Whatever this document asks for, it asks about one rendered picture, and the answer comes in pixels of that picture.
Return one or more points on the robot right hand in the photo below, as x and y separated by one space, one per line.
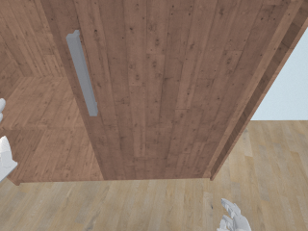
237 223

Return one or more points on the robot left hand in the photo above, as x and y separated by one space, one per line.
7 164

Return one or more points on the handle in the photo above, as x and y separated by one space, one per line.
78 58

